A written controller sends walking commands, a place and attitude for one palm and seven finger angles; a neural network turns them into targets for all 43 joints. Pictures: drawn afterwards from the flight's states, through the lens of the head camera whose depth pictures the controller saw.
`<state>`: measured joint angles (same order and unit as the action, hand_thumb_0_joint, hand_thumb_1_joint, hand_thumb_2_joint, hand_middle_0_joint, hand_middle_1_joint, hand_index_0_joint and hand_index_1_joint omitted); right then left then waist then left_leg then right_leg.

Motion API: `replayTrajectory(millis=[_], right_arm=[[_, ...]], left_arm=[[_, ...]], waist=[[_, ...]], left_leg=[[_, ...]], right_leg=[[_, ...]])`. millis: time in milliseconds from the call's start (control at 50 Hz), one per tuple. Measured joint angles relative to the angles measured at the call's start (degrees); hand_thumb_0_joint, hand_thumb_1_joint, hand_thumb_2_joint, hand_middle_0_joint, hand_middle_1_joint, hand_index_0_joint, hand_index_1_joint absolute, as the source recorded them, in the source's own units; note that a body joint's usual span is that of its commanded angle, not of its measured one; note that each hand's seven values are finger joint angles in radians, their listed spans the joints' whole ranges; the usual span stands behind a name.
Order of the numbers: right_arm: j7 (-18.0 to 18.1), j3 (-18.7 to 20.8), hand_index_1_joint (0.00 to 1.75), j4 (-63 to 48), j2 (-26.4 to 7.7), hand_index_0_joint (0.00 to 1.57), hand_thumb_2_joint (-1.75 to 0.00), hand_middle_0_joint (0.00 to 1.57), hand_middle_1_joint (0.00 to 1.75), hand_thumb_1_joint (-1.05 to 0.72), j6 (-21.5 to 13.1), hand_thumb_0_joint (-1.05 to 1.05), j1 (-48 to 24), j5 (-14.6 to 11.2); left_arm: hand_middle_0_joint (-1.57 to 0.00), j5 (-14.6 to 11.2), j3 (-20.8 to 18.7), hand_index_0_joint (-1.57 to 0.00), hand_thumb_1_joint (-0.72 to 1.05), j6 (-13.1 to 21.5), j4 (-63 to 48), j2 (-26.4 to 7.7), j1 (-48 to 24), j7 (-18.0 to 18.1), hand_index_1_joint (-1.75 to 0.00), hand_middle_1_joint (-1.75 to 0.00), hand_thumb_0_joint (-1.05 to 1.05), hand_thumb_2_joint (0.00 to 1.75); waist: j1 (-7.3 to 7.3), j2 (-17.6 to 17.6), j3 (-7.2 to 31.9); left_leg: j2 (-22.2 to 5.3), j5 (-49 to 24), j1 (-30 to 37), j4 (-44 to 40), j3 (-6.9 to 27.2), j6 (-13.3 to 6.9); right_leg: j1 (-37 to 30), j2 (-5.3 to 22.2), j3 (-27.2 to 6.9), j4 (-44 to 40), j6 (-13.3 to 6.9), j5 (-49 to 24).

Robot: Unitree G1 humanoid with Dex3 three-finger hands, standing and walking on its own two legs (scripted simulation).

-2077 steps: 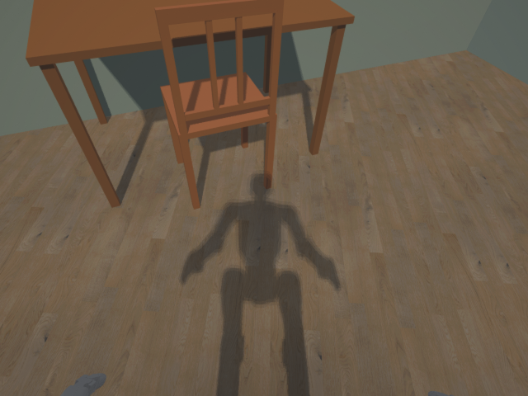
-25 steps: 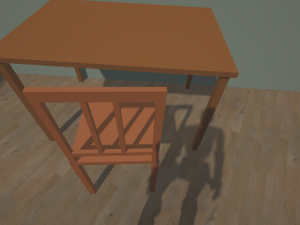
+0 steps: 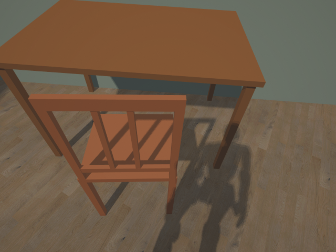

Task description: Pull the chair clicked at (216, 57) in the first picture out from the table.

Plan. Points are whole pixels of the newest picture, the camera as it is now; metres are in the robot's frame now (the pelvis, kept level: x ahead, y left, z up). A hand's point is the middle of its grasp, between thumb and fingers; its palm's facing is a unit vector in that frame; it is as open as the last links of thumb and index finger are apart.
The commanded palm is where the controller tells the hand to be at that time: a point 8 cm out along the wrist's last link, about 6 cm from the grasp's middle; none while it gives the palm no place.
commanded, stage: raise the hand toward the chair's back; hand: left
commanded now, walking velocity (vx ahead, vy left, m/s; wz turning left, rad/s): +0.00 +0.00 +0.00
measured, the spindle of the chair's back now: (105, 142) +0.45 +0.24 -0.08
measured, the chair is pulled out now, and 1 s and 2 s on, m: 0.20 0.20 0.20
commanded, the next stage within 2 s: none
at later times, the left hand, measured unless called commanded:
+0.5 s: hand out of the picture +0.13 +0.17 -0.11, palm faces +0.17 -0.99 +0.01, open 9.7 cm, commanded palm +0.13 +0.23 -0.06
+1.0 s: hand (80, 229) +0.17 +0.22 -0.04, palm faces +0.23 -0.97 -0.08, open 14.1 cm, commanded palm +0.15 +0.25 -0.05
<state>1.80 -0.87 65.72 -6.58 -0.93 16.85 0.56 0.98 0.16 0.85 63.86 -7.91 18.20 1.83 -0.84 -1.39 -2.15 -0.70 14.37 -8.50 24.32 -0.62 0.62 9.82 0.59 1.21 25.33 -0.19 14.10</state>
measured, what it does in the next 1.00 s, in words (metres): lowers itself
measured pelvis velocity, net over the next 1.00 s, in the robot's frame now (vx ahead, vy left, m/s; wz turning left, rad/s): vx -0.04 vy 0.00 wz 0.03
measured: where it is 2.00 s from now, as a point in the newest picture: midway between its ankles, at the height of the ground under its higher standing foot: outside the picture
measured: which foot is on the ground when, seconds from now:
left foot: down 0.00-1.00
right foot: down 0.00-1.00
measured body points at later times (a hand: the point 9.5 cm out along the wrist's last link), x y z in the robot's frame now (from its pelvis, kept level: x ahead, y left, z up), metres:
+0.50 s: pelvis -0.04 -0.01 -0.09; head +0.02 +0.02 +0.35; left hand +0.12 +0.22 -0.11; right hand +0.22 -0.24 -0.11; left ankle -0.01 +0.13 -0.74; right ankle +0.00 -0.12 -0.74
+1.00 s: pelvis -0.04 +0.00 -0.10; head +0.04 +0.02 +0.34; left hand +0.15 +0.27 -0.03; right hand +0.12 -0.24 -0.19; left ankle -0.01 +0.13 -0.74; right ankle +0.00 -0.12 -0.74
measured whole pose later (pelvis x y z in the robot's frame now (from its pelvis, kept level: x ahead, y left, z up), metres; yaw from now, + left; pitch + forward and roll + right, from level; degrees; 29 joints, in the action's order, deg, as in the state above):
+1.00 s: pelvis -0.04 +0.00 -0.10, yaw +2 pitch +16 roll -2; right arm 2.9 1.9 33.9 -13.0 -10.7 15.5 -0.3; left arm -12.9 -10.9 28.8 -6.0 -10.9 26.9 -4.3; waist 0.3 0.8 8.6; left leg -0.8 30.8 -55.3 69.6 3.4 0.8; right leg 53.6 1.0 4.5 66.8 -0.6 29.6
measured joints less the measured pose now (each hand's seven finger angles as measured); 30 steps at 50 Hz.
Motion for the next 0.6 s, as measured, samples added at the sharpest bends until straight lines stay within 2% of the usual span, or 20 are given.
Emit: replayTrajectory(millis=[40,60,80,100,140,180,220,260,320,360,380,420,460,500,560,600], right_arm=[[-0.13,0.0,0.3,-0.36,-0.24,0.2,-0.9,0.2,0.3,-0.91,0.15,0.01,0.12,-0.02],[0.17,-0.27,0.3,-2.81,-0.78,0.2,-0.9,0.2,0.3,-0.92,-0.06,0.01,0.92,-0.48],[1.21,-0.69,0.3,-5.27,-1.41,0.2,-0.9,0.2,0.3,-0.93,-2.1,0.02,2.01,-1.12],[1.98,-0.57,0.3,-7.17,-2.14,0.2,-0.9,0.2,0.3,-0.93,-5.02,0.03,2.97,-1.38],[2.57,0.12,0.3,-10.53,-3.98,0.2,-0.9,0.2,0.3,-0.93,-9.54,0.03,3.78,-2.54],[3.08,0.64,0.3,-14.38,-6.12,0.2,-0.9,0.2,0.3,-0.93,-12.5,0.03,3.08,-3.13],[3.13,1.47,0.3,-18.14,-7.89,0.2,-0.9,0.2,0.3,-0.92,-14.89,0.03,1.13,-2.38],[2.34,2.48,0.3,-21.7,-8.56,0.2,-0.9,0.2,0.3,-0.92,-16.39,0.02,-1.45,-1.44],[-0.06,3.72,0.3,-27.04,-8.1,0.2,-0.9,0.2,0.3,-0.91,-16.83,0.02,-5.19,-0.49],[-1.32,4.2,0.3,-30.97,-7.67,0.2,-0.9,0.2,0.3,-0.91,-15.93,0.02,-6.83,-0.19],[-1.7,4.45,0.3,-32.84,-7.56,0.2,-0.9,0.2,0.3,-0.91,-15.13,0.02,-7.4,-0.26],[-2.11,4.82,0.3,-36.34,-7.68,0.2,-0.9,0.2,0.3,-0.91,-13.09,0.01,-8.27,-0.5],[-2.12,4.94,0.3,-38.84,-7.77,0.2,-0.9,0.2,0.3,-0.91,-11.64,0.01,-9.1,-0.42],[-1.91,4.79,0.3,-40.02,-7.45,0.2,-0.9,0.2,0.3,-0.9,-11.14,0.01,-9.74,0.08],[-1.21,3.97,0.3,-38.87,-6.6,0.2,-0.9,0.2,0.3,-0.9,-11.72,0.01,-10.58,0.83],[-0.83,2.81,0.3,-36.82,-6.22,0.2,-0.9,0.2,0.3,-0.9,-12.51,0.01,-11.15,1.05]], left_arm=[[-0.2,0.12,0.16,-0.2,0.91,0.41,0.13,0.2,-0.05,0.35,-0.3,-0.3,0.0,0.9],[-0.2,-2.39,0.27,-0.2,0.91,-3.13,-8.88,0.21,2.75,0.65,-0.3,-0.3,0.01,0.9],[-0.2,-4.04,-0.37,-0.2,0.93,-6.73,-20.3,-0.6,6.11,2.08,-0.3,-0.3,0.02,0.9],[-0.2,-5.23,-0.96,-0.2,0.95,-5.32,-28.78,-1.63,8.46,3.43,-0.3,-0.3,0.04,0.9],[-0.2,-7.28,-1.53,-0.2,0.95,-2.0,-40.42,-3.17,9.91,5.95,-0.3,-0.3,0.05,0.89],[-0.2,-9.08,-1.71,-0.19,0.93,1.01,-49.26,-3.6,8.39,6.54,-0.3,-0.29,0.05,0.88],[-0.19,-9.37,-1.83,-0.18,0.89,6.92,-53.74,-2.91,4.65,5.64,-0.29,-0.29,0.04,0.87],[-0.18,-10.18,-2.32,-0.18,0.85,14.51,-54.71,-1.31,0.22,2.57,-0.29,-0.28,0.03,0.86],[-0.17,-12.5,-2.85,-0.17,0.77,25.51,-54.69,1.63,-2.73,-6.03,-0.28,-0.27,0.02,0.83],[-0.17,-12.29,-3.12,-0.17,0.72,29.99,-54.43,2.83,-1.76,-10.94,-0.27,-0.27,0.01,0.81],[-0.17,-11.55,-3.27,-0.17,0.7,30.55,-54.0,3.04,-0.69,-12.26,-0.27,-0.26,0.01,0.8],[-0.17,-10.22,-3.27,-0.17,0.64,28.66,-53.43,2.64,2.2,-12.65,-0.26,-0.26,0.0,0.78],[-0.17,-9.31,-3.64,-0.17,0.59,26.08,-53.95,1.58,5.8,-11.18,-0.25,-0.25,0.01,0.77],[-0.17,-9.16,-4.8,-0.17,0.54,25.34,-56.69,0.16,9.78,-8.82,-0.25,-0.24,0.01,0.75],[-0.16,-10.81,-6.85,-0.16,0.47,29.6,-63.39,-1.8,13.7,-6.41,-0.24,-0.23,0.01,0.72],[-0.15,-12.52,-7.36,-0.15,0.42,33.68,-67.75,-2.32,13.29,-7.01,-0.23,-0.22,0.02,0.7]], waist=[[0.06,0.57,0.11],[0.14,0.85,-0.36],[-0.25,0.82,-1.01],[-0.46,0.96,-0.9],[0.37,1.79,0.65],[1.6,2.96,1.98],[2.75,3.76,3.95],[3.04,3.22,6.51],[2.62,0.5,8.53],[2.28,-1.64,9.11],[1.95,-2.46,9.25],[1.09,-3.36,9.0],[-0.02,-3.54,8.54],[-1.08,-3.18,8.56],[-2.5,-1.4,8.92],[-3.17,0.4,9.35]], left_leg=[[-0.34,0.34,-1.07,1.35,0.29,0.04],[-0.43,0.8,-1.61,2.45,0.34,-0.01],[-0.36,1.13,-1.46,2.98,0.03,-0.11],[-0.23,1.4,-1.81,3.58,-0.14,-0.19],[0.37,1.88,-3.73,5.39,0.4,-0.38],[1.04,2.57,-6.34,8.1,1.23,-0.64],[1.54,3.72,-10.91,12.14,1.65,-0.83],[1.71,5.38,-17.1,17.21,1.22,-0.78],[1.11,8.34,-24.95,24.78,0.02,-0.47],[0.68,10.37,-29.39,29.6,-0.25,0.01],[0.52,11.31,-31.35,31.82,-0.15,0.2],[0.42,12.93,-34.84,35.82,0.49,0.26],[0.28,14.29,-38.07,39.28,1.33,0.54],[0.06,15.43,-41.34,42.39,2.41,0.81],[-0.15,16.78,-45.58,46.52,4.55,1.16],[-0.06,17.36,-48.01,48.8,5.82,1.28]], right_leg=[[0.29,-0.32,0.32,-0.05,0.03,-0.18],[0.6,-0.39,0.36,0.47,0.08,-0.15],[0.81,-0.31,0.05,1.42,0.08,0.13],[1.4,-0.17,-0.12,2.5,0.06,0.57],[3.16,0.48,0.4,4.7,0.2,1.62],[5.3,1.2,1.19,7.3,0.51,2.73],[9.63,1.77,1.57,11.28,0.69,4.13],[16.24,2.04,1.05,16.92,0.65,5.99],[24.94,1.54,-0.29,25.05,0.32,8.65],[29.65,1.18,-0.64,30.04,0.02,10.58],[31.6,1.05,-0.58,32.23,-0.11,11.49],[34.75,0.99,0.0,35.93,-0.47,13.15],[37.5,0.9,0.78,38.89,-0.76,14.45],[40.13,0.7,1.81,41.25,-1.13,15.46],[43.02,0.46,3.86,43.87,-1.56,16.59],[44.6,0.48,5.07,45.22,-1.65,17.07]])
